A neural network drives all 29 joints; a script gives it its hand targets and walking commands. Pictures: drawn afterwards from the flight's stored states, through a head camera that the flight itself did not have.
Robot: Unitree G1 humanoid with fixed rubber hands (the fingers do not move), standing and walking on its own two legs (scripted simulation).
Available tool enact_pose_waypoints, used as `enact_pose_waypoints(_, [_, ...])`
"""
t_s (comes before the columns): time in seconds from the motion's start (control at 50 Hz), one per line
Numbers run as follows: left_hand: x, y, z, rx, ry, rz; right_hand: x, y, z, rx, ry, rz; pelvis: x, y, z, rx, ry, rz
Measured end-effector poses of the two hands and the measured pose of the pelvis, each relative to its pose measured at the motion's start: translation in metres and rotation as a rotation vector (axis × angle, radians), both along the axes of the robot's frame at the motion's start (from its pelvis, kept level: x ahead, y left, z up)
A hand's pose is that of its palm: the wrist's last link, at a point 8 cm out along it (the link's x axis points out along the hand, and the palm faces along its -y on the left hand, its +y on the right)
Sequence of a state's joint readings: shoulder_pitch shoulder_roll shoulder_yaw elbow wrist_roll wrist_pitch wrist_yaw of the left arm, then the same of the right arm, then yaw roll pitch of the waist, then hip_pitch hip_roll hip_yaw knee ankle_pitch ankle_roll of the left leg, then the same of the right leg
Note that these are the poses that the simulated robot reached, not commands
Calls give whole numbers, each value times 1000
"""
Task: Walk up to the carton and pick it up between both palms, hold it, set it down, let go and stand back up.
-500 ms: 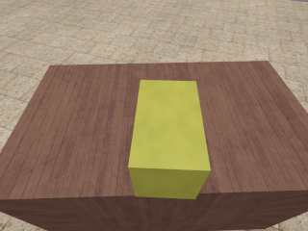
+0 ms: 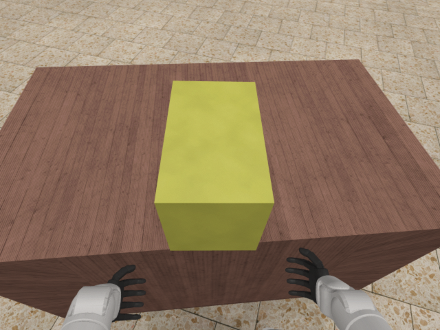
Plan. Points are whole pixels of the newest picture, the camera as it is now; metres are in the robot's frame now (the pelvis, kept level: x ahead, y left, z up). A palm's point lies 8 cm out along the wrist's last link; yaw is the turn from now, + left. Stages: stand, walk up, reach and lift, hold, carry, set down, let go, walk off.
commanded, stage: reach and lift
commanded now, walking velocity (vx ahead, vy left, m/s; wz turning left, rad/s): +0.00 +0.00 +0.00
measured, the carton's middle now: (213, 164) +0.43 +0.05 +0.02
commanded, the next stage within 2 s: none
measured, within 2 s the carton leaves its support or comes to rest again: neither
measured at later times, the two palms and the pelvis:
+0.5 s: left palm out of the picture +0.13 +0.22 -0.03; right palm out of the picture +0.12 -0.17 -0.04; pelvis -0.05 -0.05 +0.01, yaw +3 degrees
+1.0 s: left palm out of the picture +0.11 +0.22 -0.03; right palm out of the picture +0.12 -0.17 -0.05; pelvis -0.03 -0.07 +0.01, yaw +8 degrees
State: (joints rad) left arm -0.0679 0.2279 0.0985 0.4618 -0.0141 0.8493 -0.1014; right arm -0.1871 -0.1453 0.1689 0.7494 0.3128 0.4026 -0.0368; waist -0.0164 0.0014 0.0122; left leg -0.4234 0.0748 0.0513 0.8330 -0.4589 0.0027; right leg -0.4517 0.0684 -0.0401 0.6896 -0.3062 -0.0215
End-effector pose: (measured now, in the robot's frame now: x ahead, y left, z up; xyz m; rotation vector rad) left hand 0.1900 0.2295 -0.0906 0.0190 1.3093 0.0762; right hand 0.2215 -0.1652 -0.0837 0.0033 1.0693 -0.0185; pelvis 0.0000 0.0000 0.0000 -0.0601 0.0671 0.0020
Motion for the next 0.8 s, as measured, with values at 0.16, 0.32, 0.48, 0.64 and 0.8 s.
enact_pose_waypoints(0.16, [-120,-21,5,48,118,73,-90,7,-11,-54,128,-4,-19,-27,16,44,-52,58])
enact_pose_waypoints(0.32, [-109,19,-5,146,-68,97,-94,-9,-12,-79,11,10,-46,-42,-6,42,38,45])
enact_pose_waypoints(0.48, [-53,-4,52,73,-350,10,-98,-8,36,-29,-114,-24,-49,-49,10,76,-84,54])
enact_pose_waypoints(0.64, [-121,-9,34,85,-198,31,-149,-18,33,-60,-71,-37,-49,-48,20,69,-174,61])
enact_pose_waypoints(0.8, [-150,2,37,158,-354,84,-129,-15,30,2,-172,25,-47,-49,12,43,-141,69])
